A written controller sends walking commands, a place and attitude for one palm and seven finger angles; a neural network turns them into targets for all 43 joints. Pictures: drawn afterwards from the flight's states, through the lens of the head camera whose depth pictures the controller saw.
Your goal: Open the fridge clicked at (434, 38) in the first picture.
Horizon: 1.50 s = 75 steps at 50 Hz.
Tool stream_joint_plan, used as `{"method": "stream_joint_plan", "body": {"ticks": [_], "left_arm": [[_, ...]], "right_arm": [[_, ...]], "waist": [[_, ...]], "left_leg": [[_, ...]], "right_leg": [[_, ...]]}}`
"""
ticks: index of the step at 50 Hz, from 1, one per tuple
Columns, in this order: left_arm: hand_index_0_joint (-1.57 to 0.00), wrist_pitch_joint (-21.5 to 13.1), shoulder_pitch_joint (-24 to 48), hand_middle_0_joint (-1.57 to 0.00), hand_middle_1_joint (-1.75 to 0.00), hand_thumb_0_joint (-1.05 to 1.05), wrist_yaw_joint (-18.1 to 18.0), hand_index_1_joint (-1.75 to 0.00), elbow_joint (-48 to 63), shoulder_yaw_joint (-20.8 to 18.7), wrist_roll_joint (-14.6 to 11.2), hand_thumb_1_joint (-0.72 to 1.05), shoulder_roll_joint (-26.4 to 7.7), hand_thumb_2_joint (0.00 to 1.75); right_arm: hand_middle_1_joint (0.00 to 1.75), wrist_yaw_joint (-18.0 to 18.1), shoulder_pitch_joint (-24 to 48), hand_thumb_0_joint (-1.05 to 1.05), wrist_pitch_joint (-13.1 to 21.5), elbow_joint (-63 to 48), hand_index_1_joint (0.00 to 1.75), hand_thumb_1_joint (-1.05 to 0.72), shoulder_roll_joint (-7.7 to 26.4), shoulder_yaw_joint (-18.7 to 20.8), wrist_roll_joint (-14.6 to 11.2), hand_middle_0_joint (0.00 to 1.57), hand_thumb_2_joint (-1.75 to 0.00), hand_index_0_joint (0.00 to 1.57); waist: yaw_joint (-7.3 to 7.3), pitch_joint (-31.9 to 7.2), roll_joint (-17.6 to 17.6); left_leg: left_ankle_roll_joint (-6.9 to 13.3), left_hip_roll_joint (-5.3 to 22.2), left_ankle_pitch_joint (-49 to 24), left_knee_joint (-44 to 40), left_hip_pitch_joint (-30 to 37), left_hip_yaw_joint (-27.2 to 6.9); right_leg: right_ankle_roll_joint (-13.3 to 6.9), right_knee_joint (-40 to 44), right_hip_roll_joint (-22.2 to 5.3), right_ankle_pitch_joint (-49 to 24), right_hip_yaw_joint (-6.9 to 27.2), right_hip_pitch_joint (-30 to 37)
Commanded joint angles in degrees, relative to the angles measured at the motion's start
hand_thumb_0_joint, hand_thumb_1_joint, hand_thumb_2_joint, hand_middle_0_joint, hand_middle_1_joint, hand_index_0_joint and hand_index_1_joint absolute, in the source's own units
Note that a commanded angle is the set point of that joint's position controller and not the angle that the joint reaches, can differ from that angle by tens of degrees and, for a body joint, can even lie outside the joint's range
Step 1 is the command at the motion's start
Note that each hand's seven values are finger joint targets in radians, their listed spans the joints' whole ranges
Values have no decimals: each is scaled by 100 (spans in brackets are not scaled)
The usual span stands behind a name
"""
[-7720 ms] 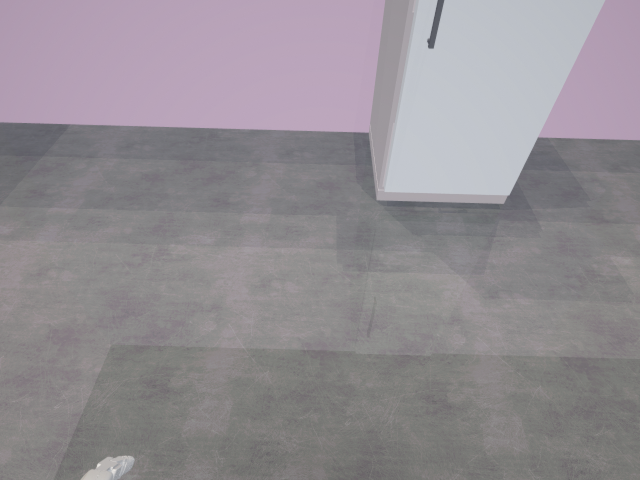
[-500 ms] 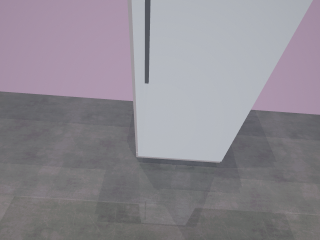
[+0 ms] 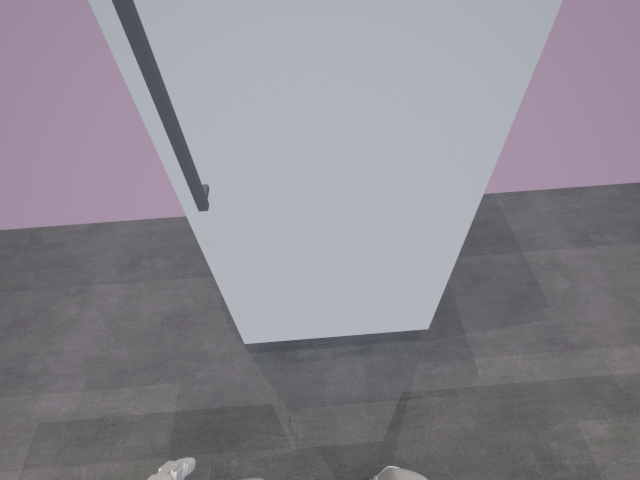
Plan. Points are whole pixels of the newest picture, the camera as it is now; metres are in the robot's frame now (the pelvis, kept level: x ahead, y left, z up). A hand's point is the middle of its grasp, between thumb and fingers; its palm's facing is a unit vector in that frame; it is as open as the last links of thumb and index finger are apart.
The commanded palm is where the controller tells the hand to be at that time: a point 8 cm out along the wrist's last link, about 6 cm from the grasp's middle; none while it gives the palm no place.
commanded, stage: take the last steps up to it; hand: left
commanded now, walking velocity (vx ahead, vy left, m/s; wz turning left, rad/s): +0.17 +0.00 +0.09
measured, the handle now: (162, 87) +0.55 +0.22 +0.21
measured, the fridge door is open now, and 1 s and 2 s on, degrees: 0 0 0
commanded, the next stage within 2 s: come to a stop and stand still in 0.08 s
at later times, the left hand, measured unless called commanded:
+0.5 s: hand out of the picture +0.06 +0.17 -0.17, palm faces +0.08 -0.99 -0.13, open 7.4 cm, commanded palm none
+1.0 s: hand out of the picture +0.04 +0.14 -0.14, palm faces +0.05 -0.98 -0.21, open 7.3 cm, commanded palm none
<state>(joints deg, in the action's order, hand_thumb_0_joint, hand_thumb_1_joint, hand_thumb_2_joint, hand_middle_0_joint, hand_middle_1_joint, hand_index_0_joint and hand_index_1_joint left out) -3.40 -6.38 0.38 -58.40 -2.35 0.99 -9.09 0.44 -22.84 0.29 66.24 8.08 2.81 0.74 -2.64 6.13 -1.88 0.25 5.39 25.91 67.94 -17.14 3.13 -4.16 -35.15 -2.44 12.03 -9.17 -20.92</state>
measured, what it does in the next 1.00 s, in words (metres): steps on the spot: left foot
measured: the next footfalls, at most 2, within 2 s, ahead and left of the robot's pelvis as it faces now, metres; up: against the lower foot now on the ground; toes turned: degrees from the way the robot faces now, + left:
left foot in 0.32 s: +0.17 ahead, +0.13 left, +0.00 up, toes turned +7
left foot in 1.18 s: +0.06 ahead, +0.14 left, +0.00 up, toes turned +5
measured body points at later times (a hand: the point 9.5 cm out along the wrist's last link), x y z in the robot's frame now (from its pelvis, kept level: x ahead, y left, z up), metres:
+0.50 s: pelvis +0.08 +0.02 +0.01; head +0.09 +0.03 +0.46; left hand +0.05 +0.22 -0.16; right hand +0.18 -0.19 -0.13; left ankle +0.13 +0.12 -0.72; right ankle +0.08 -0.08 -0.72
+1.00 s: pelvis +0.04 -0.03 +0.02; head +0.05 -0.06 +0.47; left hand +0.04 +0.19 -0.12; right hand +0.04 -0.27 -0.15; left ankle +0.03 +0.12 -0.69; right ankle +0.04 -0.11 -0.72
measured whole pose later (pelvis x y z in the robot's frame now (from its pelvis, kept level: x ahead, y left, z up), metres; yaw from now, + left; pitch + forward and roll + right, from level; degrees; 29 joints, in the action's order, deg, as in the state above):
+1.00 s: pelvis +0.04 -0.03 +0.02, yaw +0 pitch -1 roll +2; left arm -0.8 -17.1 -1.3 -62.8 -0.7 1.6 -6.3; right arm 0.6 -16.2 -2.3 64.0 11.7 2.5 1.1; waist 1.0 1.2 -1.9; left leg -2.1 2.4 20.6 41.9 -17.2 1.8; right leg -3.2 -23.1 -0.7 12.7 -5.2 -10.0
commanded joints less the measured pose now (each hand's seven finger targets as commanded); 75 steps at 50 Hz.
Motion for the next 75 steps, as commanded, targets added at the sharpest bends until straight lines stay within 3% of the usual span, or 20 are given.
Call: {"method": "stream_joint_plan", "body": {"ticks": [1, 3, 10, 14, 17, 22, 29, 34, 35, 36, 37, 39, 44, 51, 56, 58, 60, 61, 64, 75], "left_arm": [[-20, -19, -544, -20, -30, 0, -139, -30, 37, -99, -17, 90, -608, 90], [-20, -33, -590, -20, -30, 0, -144, -30, -24, -57, 2, 90, -504, 90], [-20, -82, -1165, -20, -30, 0, -163, -30, -276, -71, 38, 90, -594, 90], [-20, 39, -1086, -20, -30, 0, -228, -30, -409, 14, -25, 90, -538, 90], [-20, 171, -1406, -20, -30, 0, -299, -30, -426, 92, -74, 90, -285, 90], [-20, 384, -1460, -20, -30, 0, -277, -30, -404, 18, -28, 90, -428, 90], [-20, 568, -1512, -20, -30, 0, -239, -30, -121, -111, 56, 90, -312, 90], [-20, 431, -1971, -20, -30, 0, -186, -30, -270, -49, 60, 90, -122, 90], [-20, 383, -2022, -20, -30, 0, -201, -30, -310, -52, 92, 90, -291, 90], [-20, 325, -1769, -20, -30, 0, -221, -30, -251, -42, 110, 90, -642, 90], [-20, 331, -1349, -20, -30, 0, -228, -30, -82, -36, 51, 90, -859, 90], [-20, 281, -972, -20, -30, 0, -259, -30, 22, -72, 52, 90, -867, 90], [-20, 164, -1250, -20, -30, 0, -218, -30, -137, -65, 13, 90, -803, 90], [-20, 169, -1590, -20, -30, 0, -285, -30, -352, -144, 31, 90, -848, 90], [-20, 238, -1151, -20, -30, 0, -287, -30, -406, -106, -10, 90, -750, 90], [-20, 274, -1073, -20, -30, 0, -262, -30, -383, -36, -55, 90, -495, 90], [-20, 312, -1122, -20, -30, 0, -258, -30, -406, 10, -28, 90, -311, 90], [-20, 304, -1129, -20, -30, 0, -258, -30, -425, 19, -11, 90, -313, 90], [-20, 365, -1062, -20, -30, 0, -245, -30, -536, 50, -15, 90, -382, 90], [-20, 354, -1223, -20, -30, 0, -241, -30, -672, 136, 0, 90, -398, 90]], "right_arm": [[30, -8, -267, 0, 9, -354, 30, -90, 144, 53, 80, 20, -90, 20], [30, -16, -360, 0, -60, -341, 30, -90, 132, 47, 91, 20, -90, 20], [30, -48, 643, 0, 67, -688, 30, -90, 113, -36, 42, 20, -90, 20], [30, 50, 519, 0, 113, -509, 30, -90, 160, -139, -16, 20, -90, 20], [30, 161, 674, 0, 136, -554, 30, -90, 682, -84, -29, 20, -90, 20], [30, 244, 1026, 0, -27, -695, 30, -90, 791, 2, -41, 20, -90, 20], [30, 280, 1205, 0, -67, -940, 30, -90, 976, 198, 33, 20, -90, 20], [30, 145, 1501, 0, -110, -965, 30, -90, 915, 200, 60, 20, -90, 20], [30, 109, 1422, 0, -141, -953, 30, -90, 699, 157, 20, 20, -90, 20], [30, 71, 1378, 0, -184, -996, 30, -90, 303, 66, -44, 20, -90, 20], [30, 14, 1484, 0, -218, -1045, 30, -90, 356, 28, -4, 20, -90, 20], [30, -31, 1423, 0, -239, -921, 30, -90, 444, 48, 48, 20, -90, 20], [30, -32, 855, 0, -112, -567, 30, -90, 428, -15, 31, 20, -90, 20], [30, 77, 889, 0, -109, -639, 30, -90, 507, -32, -21, 20, -90, 20], [30, 107, 390, 0, -55, -400, 30, -90, 336, -88, -42, 20, -90, 20], [30, 133, 223, 0, 33, -276, 30, -90, 540, -74, -16, 20, -90, 20], [30, 163, 470, 0, 32, -334, 30, -90, 737, -72, -7, 20, -90, 20], [30, 167, 520, 0, 17, -348, 30, -90, 680, -93, -8, 20, -90, 20], [30, 168, 578, 0, 44, -303, 30, -90, 620, -135, -29, 20, -90, 20], [30, 162, 479, 0, 101, -303, 30, -90, 624, -152, -34, 20, -90, 20]], "waist": [[76, -336, 642], [-21, -299, 881], [301, -444, 500], [200, -753, 445], [325, -862, -210], [344, -333, -644], [305, -893, -541], [531, -1111, -68], [530, -907, 530], [384, -569, 1587], [383, -92, 1670], [343, 311, 1450], [385, 49, 419], [596, -540, 893], [306, -681, 1082], [266, -702, 435], [393, -431, 34], [387, -278, 336], [390, -39, -440], [377, -4, -36]], "left_leg": [[-50, 296, -847, 107, -756, -225], [-132, 251, -959, -406, -637, -113], [-249, 132, -775, -2529, -733, 35], [-279, -57, -2049, -4234, 657, 9], [160, 784, -4929, -4262, 1323, -444], [473, 924, -4292, -4769, 798, -726], [1192, 1560, -3409, -5084, 702, -1226], [604, 909, -1048, -4766, -29, -724], [263, 365, -404, -4329, -363, -338], [-89, -157, -71, -3732, -675, 11], [-155, -199, -123, -3378, -431, 5], [-111, -130, -340, -2772, -329, -158], [-164, -222, -668, -2647, -617, -152], [-300, -200, -139, -2752, -698, -224], [-235, -326, -1286, -4404, 811, -26], [-71, 82, -2075, -4727, 1415, -355], [129, 492, -2127, -4755, 865, -602], [76, 405, -1922, -4692, 749, -472], [99, 373, -1592, -5231, 351, -641], [87, 245, -1234, -5481, 345, -652]], "right_leg": [[-290, 2511, -1431, 229, 1287, 95], [-291, 2617, -1272, 158, 984, -62], [-631, 2286, -1449, -1345, 1196, 1054], [-231, 1403, -1051, -2464, 807, 1071], [369, 1166, -513, -1203, 597, 783], [467, 720, -303, -45, 507, 764], [456, -1499, -122, 1759, 853, 84], [495, 631, -44, 491, 570, 1336], [454, 1552, -293, 549, 966, 1473], [142, 2363, -1184, 1634, 2236, 1034], [-198, 3014, -1629, 2824, 2658, 79], [-257, 3199, -1531, 2972, 2682, -463], [-294, 2481, -1329, 516, 1926, 905], [-605, 1732, -1662, -2455, 1890, 2004], [-190, 1478, -1187, -1544, 1425, 1157], [187, 1192, -662, -614, 1053, 614], [394, 1389, -414, -98, 843, 759], [388, 1499, -406, -152, 916, 726], [468, 1349, -349, -158, 767, 1054], [531, 1466, -444, -322, 739, 1182]]}}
